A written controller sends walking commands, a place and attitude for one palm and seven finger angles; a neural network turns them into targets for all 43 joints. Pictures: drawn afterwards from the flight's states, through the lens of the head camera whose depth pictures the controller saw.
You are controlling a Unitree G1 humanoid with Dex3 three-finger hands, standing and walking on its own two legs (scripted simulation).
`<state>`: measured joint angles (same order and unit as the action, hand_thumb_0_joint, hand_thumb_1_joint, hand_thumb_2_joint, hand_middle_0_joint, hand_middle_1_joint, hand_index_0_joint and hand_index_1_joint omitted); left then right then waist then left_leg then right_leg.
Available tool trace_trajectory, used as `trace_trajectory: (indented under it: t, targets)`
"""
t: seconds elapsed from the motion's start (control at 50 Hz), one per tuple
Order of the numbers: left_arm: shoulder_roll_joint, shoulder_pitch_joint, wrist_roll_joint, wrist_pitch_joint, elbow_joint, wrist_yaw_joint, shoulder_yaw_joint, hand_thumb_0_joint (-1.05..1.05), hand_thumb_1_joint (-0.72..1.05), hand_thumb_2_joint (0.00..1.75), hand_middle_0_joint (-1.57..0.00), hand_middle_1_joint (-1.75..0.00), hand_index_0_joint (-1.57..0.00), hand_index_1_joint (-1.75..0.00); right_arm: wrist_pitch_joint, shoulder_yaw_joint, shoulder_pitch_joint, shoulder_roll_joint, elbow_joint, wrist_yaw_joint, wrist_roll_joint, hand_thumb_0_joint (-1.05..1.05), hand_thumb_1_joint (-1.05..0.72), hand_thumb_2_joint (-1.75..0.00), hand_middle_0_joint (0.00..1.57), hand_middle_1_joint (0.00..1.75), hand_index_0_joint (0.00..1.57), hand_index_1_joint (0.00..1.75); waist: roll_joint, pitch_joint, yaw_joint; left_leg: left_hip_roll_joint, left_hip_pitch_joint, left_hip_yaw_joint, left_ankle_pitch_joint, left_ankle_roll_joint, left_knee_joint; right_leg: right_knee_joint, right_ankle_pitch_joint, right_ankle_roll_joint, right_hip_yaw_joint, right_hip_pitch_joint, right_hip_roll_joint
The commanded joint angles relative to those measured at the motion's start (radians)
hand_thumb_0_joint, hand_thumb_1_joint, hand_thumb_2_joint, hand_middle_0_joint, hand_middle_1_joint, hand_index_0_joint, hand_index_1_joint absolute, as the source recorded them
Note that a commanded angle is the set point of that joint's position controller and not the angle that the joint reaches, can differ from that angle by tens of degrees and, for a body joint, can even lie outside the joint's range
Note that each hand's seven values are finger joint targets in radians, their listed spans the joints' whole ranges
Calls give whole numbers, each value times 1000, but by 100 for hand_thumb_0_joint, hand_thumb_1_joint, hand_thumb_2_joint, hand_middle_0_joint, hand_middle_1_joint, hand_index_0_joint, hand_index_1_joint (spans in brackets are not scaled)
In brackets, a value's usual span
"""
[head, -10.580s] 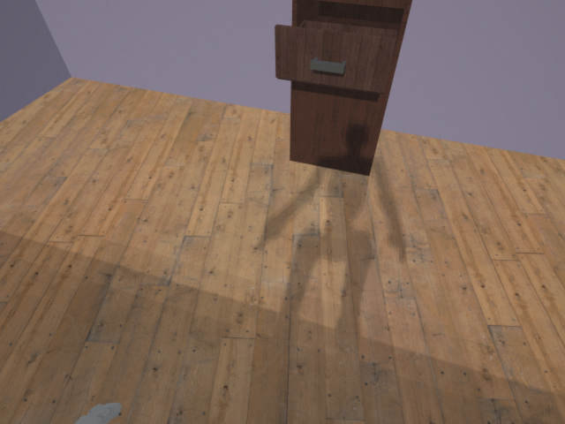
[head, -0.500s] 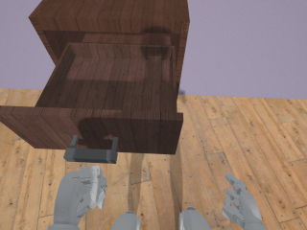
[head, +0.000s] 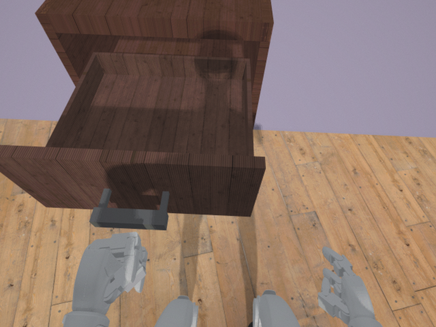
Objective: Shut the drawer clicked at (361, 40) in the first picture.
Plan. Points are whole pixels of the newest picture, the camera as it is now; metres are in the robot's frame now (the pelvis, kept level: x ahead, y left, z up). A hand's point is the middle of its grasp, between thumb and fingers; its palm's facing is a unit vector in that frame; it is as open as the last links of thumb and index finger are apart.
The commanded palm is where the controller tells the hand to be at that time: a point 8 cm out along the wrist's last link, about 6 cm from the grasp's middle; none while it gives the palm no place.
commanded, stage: push the drawer shut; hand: left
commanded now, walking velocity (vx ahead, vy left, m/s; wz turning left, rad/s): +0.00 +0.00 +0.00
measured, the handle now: (133, 206) +0.30 +0.16 +0.06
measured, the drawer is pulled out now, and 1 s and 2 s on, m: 0.30 0.21 0.09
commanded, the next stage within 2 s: none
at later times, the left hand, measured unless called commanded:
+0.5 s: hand (150, 242) +0.25 +0.12 +0.06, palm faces -0.03 -1.00 -0.02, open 3.2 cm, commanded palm +0.24 +0.17 +0.06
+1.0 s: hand (156, 201) +0.32 +0.12 +0.05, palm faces -0.04 -1.00 -0.03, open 3.0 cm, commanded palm +0.31 +0.18 +0.06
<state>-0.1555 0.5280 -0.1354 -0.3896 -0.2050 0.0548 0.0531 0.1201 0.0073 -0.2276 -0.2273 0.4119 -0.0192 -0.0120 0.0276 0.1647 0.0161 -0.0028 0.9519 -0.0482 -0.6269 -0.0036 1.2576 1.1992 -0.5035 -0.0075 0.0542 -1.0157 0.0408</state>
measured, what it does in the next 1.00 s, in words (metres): stands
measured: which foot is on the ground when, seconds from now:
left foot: down 0.00-1.00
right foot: down 0.00-1.00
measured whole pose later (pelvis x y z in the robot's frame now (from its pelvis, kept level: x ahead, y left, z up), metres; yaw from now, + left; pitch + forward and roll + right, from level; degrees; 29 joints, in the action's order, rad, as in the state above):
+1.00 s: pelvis +0.00 +0.00 +0.01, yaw +0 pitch +19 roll -1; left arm -0.17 -0.01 -0.14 -0.34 0.17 0.02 0.00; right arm 0.09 0.02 -0.22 -0.25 0.52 -0.02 -0.01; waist 0.03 0.14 0.04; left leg -0.01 0.93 -0.04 -0.58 0.00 1.19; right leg 1.13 -0.46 -0.01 0.05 -0.99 0.05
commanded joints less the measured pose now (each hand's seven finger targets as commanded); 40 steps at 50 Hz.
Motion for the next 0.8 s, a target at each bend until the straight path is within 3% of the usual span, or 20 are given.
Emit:
trace_trajectory:
  t: [0.0, 0.04, 0.1, 0.18, 0.22, 0.32, 0.44, 0.54, 0.6, 0.72, 0.78]
  targets:
    - [-53, -6, -9, -105, -268, -7, -32, 0, 90, 90, -140, -160, -140, -160, 58, -51, 34, -110, -162, -9, 0, 0, -90, -90, 20, 30, 20, 30, 9, 254, 14, -7, -93, 12, 332, 14, -198, -148, 202, 36, 8, 260, -28]
    - [-24, 19, -5, -90, -232, -6, -5, 0, 90, 90, -140, -160, -140, -160, 55, -50, 28, -110, -161, -4, 1, 0, -90, -90, 20, 30, 20, 30, -14, 238, 17, -8, -86, 10, 333, 12, -202, -149, 209, 34, 12, 263, -28]
    - [-31, -32, 15, -54, -196, -9, 4, 0, 90, 90, -140, -160, -140, -160, 45, -47, 30, -122, -161, -5, 1, 0, -90, -90, 20, 30, 20, 30, -25, 199, 33, -7, -66, 3, 297, 12, -204, -151, 171, 34, 15, 235, -30]
    - [-34, -86, 26, -26, -206, -19, 7, 0, 90, 90, -140, -160, -140, -160, 37, -44, 26, -125, -177, -6, 1, 0, -90, -90, 20, 30, 20, 30, -26, 213, 30, -8, -73, 3, 277, 12, -213, -158, 149, 33, 13, 237, -26]
    - [-56, -138, 24, -24, -209, -32, -25, 0, 90, 90, -140, -160, -140, -160, 35, -42, 21, -123, -170, -10, 5, 0, -90, -90, 20, 30, 20, 30, -26, 230, 26, -9, -76, 4, 287, 13, -213, -158, 158, 35, 11, 251, -27]
    - [-29, -231, 29, -39, -202, -55, 3, 0, 90, 90, -140, -160, -140, -160, 40, -38, 18, -122, -146, -9, 9, 0, -90, -90, 20, 30, 20, 30, 5, 249, 39, -6, -108, -5, 326, 8, -210, -147, 180, 36, 17, 226, -26]
    - [-33, -291, 31, -31, -155, -54, 9, 0, 90, 90, -140, -160, -140, -160, 37, -37, 22, -128, -132, -7, 9, 0, -90, -90, 20, 30, 20, 30, -9, 266, 43, -7, -112, -1, 319, 10, -217, -163, 187, 34, 12, 250, -23]
    - [-52, -395, 27, -19, -95, -53, -16, 0, 90, 90, -140, -160, -140, -160, 30, -35, 21, -133, -110, -10, 8, 0, -90, -90, 20, 30, 20, 30, -12, 263, 46, -9, -100, 3, 296, 14, -224, -180, 170, 35, 4, 266, -22]
    - [-79, -442, 19, -11, -26, -51, -57, 0, 90, 90, -140, -160, -140, -160, 23, -35, 24, -138, -99, -13, 5, 0, -90, -90, 20, 30, 20, 30, -48, 247, 47, -10, -75, 10, 268, 18, -223, -201, 145, 31, -6, 282, -23]
    - [-61, -556, 2, -10, 22, -37, -53, 0, 90, 90, -140, -160, -140, -160, 22, -35, 27, -138, -76, -11, 2, 0, -90, -90, 20, 30, 20, 30, -6, 264, 48, -12, -108, 14, 278, 16, -245, -210, 157, 31, -6, 289, -21]
    - [-79, -612, -4, -8, 79, -38, -81, 0, 90, 90, -140, -160, -140, -160, 19, -35, 24, -142, -61, -12, 2, 0, -90, -90, 20, 30, 20, 30, -29, 264, 52, -12, -97, 19, 275, 17, -244, -219, 162, 28, -11, 300, -19]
